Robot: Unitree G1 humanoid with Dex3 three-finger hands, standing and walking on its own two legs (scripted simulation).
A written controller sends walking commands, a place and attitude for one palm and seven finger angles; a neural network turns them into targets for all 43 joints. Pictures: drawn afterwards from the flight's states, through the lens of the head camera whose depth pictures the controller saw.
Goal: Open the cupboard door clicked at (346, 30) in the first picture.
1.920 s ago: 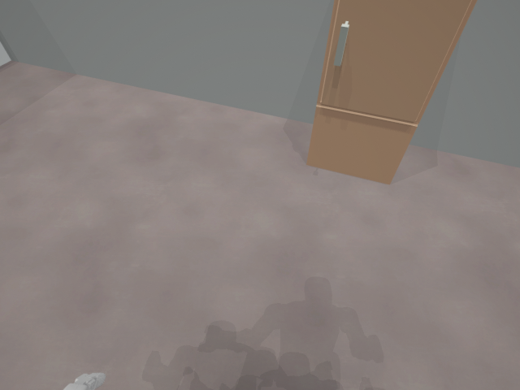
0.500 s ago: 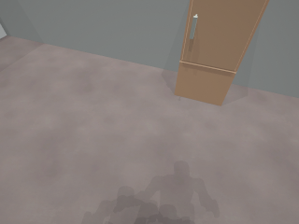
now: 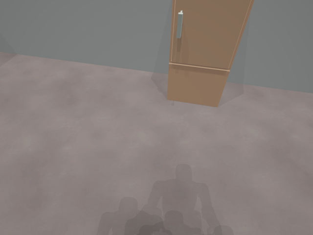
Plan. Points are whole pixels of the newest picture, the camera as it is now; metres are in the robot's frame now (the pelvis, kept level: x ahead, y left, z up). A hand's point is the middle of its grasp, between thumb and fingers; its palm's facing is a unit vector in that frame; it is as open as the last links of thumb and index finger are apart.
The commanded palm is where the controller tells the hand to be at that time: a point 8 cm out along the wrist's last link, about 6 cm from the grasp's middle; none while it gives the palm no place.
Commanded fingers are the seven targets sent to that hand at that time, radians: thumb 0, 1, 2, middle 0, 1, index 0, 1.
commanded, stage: walk to a spot facing it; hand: left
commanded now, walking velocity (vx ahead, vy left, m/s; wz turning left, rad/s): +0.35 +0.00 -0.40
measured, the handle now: (179, 24) +1.31 -0.05 -0.03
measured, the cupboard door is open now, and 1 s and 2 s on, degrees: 0 0 0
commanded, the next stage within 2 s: turn to face it in 0.98 s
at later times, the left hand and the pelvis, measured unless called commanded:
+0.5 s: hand (86, 193) +0.26 +0.26 -0.16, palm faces -0.16 -0.96 -0.21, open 7.4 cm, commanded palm none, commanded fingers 0.00 0.90 0.90 -0.20 -0.30 -0.20 -0.30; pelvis +0.18 +0.06 +0.02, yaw -15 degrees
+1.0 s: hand (155, 126) +0.55 +0.05 -0.14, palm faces -0.51 -0.83 -0.21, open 7.3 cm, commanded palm none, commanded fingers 0.00 0.90 0.90 -0.20 -0.30 -0.20 -0.30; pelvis +0.37 -0.05 +0.01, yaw -30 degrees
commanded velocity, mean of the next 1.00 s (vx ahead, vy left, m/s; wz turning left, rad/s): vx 0.33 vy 0.00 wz -0.46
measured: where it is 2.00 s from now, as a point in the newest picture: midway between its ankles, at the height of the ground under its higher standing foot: (179, 193)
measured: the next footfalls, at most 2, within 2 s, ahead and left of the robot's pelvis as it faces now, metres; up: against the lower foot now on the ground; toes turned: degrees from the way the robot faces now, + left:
left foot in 0.30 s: +0.26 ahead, +0.15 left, +0.00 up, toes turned -1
right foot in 0.82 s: +0.39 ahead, -0.16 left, +0.00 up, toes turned -34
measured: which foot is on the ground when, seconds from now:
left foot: up 0.00-0.28, down 0.30-0.82, up 0.84-1.00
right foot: down 0.00-0.30, up 0.32-0.80, down 0.82-1.00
